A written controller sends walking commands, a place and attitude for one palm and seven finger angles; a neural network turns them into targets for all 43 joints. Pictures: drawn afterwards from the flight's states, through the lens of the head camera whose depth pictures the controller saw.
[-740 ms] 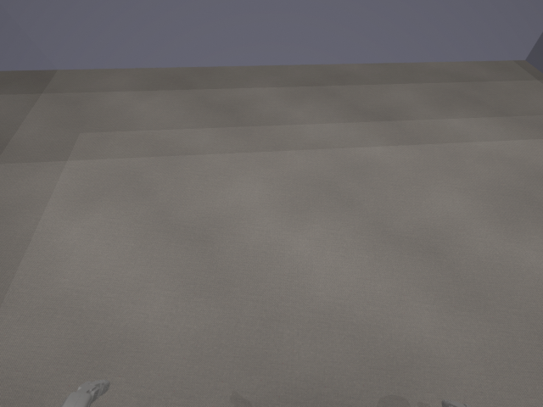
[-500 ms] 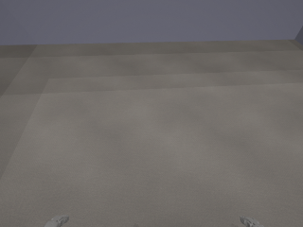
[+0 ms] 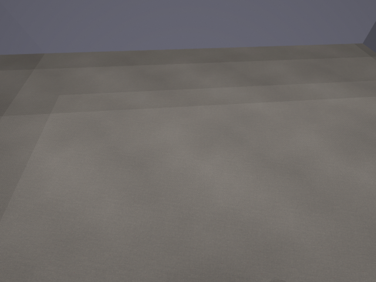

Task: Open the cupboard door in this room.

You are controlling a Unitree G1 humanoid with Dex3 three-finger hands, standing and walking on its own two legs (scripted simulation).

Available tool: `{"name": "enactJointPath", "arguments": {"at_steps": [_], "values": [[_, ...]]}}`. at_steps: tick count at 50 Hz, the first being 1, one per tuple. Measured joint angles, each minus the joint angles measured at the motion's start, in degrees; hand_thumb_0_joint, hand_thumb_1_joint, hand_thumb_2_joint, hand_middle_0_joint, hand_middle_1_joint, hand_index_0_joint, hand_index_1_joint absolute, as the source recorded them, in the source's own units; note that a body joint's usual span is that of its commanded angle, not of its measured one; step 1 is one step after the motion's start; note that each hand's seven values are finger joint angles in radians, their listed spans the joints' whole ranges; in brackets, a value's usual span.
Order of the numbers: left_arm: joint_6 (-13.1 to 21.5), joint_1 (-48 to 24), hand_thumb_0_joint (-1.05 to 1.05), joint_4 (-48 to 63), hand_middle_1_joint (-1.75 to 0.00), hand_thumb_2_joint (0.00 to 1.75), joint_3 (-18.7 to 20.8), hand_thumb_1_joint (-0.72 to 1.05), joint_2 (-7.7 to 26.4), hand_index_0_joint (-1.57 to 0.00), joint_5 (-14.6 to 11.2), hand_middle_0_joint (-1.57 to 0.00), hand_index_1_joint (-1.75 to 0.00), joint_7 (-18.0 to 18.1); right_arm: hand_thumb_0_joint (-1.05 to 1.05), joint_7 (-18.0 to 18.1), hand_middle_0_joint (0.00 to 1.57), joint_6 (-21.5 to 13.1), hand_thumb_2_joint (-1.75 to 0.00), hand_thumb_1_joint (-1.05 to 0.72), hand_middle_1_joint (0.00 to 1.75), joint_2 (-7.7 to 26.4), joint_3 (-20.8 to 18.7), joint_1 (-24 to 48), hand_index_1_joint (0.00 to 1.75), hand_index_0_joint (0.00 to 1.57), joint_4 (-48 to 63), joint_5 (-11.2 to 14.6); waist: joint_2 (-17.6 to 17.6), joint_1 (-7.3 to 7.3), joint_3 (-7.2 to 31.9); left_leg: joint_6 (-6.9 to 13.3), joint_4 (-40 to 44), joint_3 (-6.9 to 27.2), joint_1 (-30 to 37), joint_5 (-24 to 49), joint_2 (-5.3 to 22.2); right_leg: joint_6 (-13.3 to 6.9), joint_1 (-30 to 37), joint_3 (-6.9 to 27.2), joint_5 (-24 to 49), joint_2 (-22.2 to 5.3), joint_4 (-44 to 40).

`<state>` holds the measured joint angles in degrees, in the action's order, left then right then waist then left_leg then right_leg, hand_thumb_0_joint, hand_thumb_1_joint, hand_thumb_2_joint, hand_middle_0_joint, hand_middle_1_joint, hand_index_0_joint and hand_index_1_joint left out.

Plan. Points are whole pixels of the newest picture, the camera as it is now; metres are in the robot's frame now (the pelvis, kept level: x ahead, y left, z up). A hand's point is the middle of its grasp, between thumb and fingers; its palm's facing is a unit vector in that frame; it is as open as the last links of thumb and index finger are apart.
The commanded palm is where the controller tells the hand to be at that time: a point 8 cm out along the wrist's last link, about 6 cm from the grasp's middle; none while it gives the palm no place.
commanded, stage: stand and wait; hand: left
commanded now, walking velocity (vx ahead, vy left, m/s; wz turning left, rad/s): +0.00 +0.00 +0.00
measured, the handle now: out of the picture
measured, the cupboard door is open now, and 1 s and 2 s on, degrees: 0 0 0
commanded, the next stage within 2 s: turn or walk to find it in 0.16 s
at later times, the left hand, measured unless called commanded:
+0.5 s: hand out of the picture +0.05 +0.23 -0.18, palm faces +0.06 -0.96 -0.26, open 7.3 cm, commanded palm none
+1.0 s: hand out of the picture +0.00 +0.20 -0.16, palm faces +0.29 -0.91 -0.30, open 7.3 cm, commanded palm none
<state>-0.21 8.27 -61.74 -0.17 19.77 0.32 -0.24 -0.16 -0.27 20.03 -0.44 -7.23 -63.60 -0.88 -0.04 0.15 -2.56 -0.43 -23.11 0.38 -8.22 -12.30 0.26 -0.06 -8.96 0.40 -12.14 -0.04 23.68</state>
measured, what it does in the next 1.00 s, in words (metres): steps on the spot, turning left: right foot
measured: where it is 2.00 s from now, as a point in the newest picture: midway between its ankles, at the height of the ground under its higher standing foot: outside the picture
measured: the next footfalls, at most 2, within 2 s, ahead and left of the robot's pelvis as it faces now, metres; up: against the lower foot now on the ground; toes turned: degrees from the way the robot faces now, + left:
right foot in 0.94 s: +0.00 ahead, -0.12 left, +0.00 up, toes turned +15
left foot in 1.40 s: -0.09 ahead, +0.10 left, +0.00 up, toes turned +33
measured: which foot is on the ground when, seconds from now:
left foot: down 0.00-0.94, up 0.96-1.00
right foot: down 0.00-0.54, up 0.56-0.92, down 0.94-1.00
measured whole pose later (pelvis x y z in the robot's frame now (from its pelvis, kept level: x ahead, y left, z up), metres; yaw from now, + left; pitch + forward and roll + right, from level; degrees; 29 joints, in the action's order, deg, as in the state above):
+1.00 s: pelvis -0.04 -0.03 -0.01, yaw +17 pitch +0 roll +1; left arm -1.8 9.8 -52.0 2.4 11.5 0.7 1.6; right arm -0.1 3.6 13.7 -5.1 -13.6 -55.7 -1.4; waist -2.9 1.7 -2.6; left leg -1.3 -42.2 8.0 -26.2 -20.5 -5.0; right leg -0.8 -12.5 -2.2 -19.4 -0.3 31.4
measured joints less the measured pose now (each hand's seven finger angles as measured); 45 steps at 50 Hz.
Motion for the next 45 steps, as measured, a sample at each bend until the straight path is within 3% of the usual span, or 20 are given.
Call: {"name": "enactJointPath", "arguments": {"at_steps": [14, 22, 24, 28, 31, 35, 40, 45], "values": [[-0.16, -1.37, 0.00, 0.41, -0.30, 0.90, 0.23, 0.91, -0.47, -0.21, 0.07, -0.20, -0.30, 0.16, 0.00, -0.13, 0.20, -0.07, -0.90, -0.91, 0.30, -0.45, 0.04, -0.45, 0.30, 0.20, -0.02, -0.11, 0.01, 0.52, 0.34, -0.18, -0.42, 0.60, -1.51, 0.57, -0.06, -0.08, -1.25, -0.60, 0.34, -0.07, 0.41], [-1.67, -0.15, 0.00, 3.62, -0.30, 0.90, 0.48, 0.91, -3.63, -0.21, 0.22, -0.20, -0.30, 1.17, 0.00, -0.17, 0.20, 1.99, -0.90, -0.91, 0.30, -3.32, -0.36, -2.29, 0.30, 0.20, 2.71, -0.20, -0.46, 0.58, -0.05, 0.05, -8.10, 2.93, -7.37, -2.30, -0.89, 0.17, -4.90, -3.14, -2.37, -0.89, 5.63], [-1.95, 0.48, 0.00, 4.47, -0.30, 0.90, 0.45, 0.91, -4.56, -0.21, 0.39, -0.20, -0.30, 1.24, 0.00, -0.28, 0.20, 2.38, -0.90, -0.91, 0.30, -4.31, -0.59, -3.05, 0.30, 0.20, 3.49, -0.13, -0.53, 0.89, -0.57, 0.02, -11.38, 1.87, -8.94, -4.31, -0.41, 0.37, -5.47, -4.33, -3.37, -1.29, 7.32], [-2.72, 1.87, 0.00, 5.59, -0.30, 0.90, 0.87, 0.91, -5.25, -0.21, 0.41, -0.20, -0.30, 1.42, 0.00, -0.66, 0.20, 2.33, -0.90, -0.91, 0.30, -7.09, -0.75, -4.47, 0.30, 0.20, 4.40, -0.20, 2.41, 0.43, -1.52, 1.89, -12.79, 0.54, -9.52, -4.55, -2.17, 1.44, -7.36, -4.66, -6.16, -3.96, 12.72], [-3.66, 2.02, 0.00, 5.58, -0.30, 0.90, 1.27, 0.91, -5.54, -0.21, 0.37, -0.20, -0.30, 1.59, 0.00, -0.39, 0.20, 1.59, -0.90, -0.91, 0.30, -8.96, -0.83, -5.44, 0.30, 0.20, 5.53, -0.35, 2.74, 0.62, -1.82, 2.74, -11.10, 1.15, -9.77, -3.28, -2.58, 1.83, -11.91, -2.57, -14.66, -2.63, 25.35], [-3.47, 1.63, 0.00, 6.14, -0.30, 0.90, 2.09, 0.91, -5.98, -0.21, 0.29, -0.20, -0.30, 1.38, 0.00, 0.22, 0.20, 1.50, -0.90, -0.91, 0.30, -10.15, -1.01, -6.22, 0.30, 0.20, 6.16, -0.36, 1.76, 0.82, -1.98, 2.79, -6.45, 3.09, -9.49, 0.22, -2.69, 2.42, -15.06, -1.61, -14.51, -1.55, 33.89], [-3.23, 0.80, 0.00, 7.09, -0.30, 0.90, 2.72, 0.91, -6.54, -0.20, 0.03, -0.20, -0.30, 1.44, 0.00, 0.67, 0.21, 1.59, -0.90, -0.90, 0.30, -9.81, -1.91, -6.54, 0.30, 0.20, 6.94, -0.51, 0.19, 1.57, -1.69, 2.25, -3.55, 5.63, -10.02, 3.00, -3.27, 3.07, -13.23, -0.65, -14.93, -1.13, 29.13], [-2.71, -0.17, 0.00, 8.65, -0.30, 0.90, 2.91, 0.91, -7.28, -0.20, -0.31, -0.20, -0.30, 1.63, 0.00, 0.52, 0.21, 2.40, -0.90, -0.90, 0.30, -8.31, -3.06, -6.47, 0.30, 0.20, 7.60, -0.73, -1.48, 2.16, -1.07, 0.81, -3.72, 8.51, -11.74, 4.42, -4.23, 2.69, -8.18, -0.16, -12.65, -0.08, 17.03]]}}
